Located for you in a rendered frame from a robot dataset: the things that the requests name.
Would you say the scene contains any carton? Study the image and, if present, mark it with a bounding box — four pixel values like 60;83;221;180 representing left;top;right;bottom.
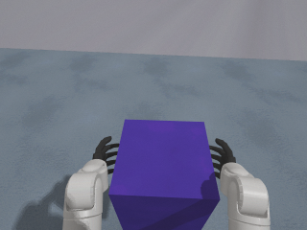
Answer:
108;119;221;230

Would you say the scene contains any robot left hand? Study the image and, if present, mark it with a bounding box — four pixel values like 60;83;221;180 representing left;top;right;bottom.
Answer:
92;136;120;174

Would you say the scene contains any robot right hand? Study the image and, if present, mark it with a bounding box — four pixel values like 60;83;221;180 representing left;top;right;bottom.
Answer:
209;138;236;179

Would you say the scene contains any robot right forearm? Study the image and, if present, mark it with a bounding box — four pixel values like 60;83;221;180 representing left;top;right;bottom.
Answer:
220;162;271;230

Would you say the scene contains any robot left forearm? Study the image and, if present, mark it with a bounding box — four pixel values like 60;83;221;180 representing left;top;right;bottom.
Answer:
62;159;108;230

